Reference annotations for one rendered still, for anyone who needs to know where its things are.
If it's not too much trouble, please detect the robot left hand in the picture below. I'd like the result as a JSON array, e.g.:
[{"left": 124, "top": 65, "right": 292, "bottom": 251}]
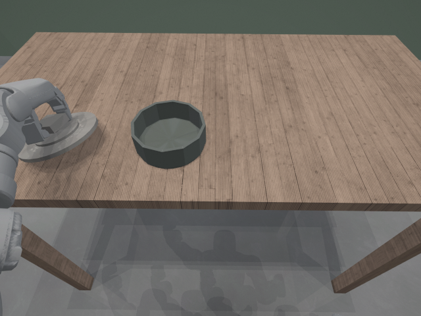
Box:
[{"left": 0, "top": 78, "right": 72, "bottom": 145}]

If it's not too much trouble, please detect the left robot forearm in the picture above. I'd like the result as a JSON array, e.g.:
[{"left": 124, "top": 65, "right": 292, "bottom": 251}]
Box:
[{"left": 0, "top": 85, "right": 32, "bottom": 209}]

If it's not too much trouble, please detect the pot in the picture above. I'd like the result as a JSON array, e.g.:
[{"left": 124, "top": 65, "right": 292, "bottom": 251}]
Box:
[{"left": 131, "top": 100, "right": 206, "bottom": 169}]

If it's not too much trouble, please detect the lid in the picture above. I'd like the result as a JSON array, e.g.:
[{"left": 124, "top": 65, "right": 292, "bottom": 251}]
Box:
[{"left": 18, "top": 112, "right": 98, "bottom": 163}]

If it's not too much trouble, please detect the robot left upper arm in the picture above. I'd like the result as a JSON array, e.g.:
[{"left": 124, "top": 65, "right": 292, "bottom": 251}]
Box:
[{"left": 0, "top": 208, "right": 22, "bottom": 316}]

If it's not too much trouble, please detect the table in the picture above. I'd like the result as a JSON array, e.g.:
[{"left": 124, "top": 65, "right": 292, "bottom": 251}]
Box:
[{"left": 0, "top": 32, "right": 421, "bottom": 294}]

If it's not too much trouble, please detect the knob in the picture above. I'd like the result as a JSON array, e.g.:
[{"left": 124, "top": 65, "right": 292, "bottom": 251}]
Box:
[{"left": 39, "top": 113, "right": 70, "bottom": 134}]

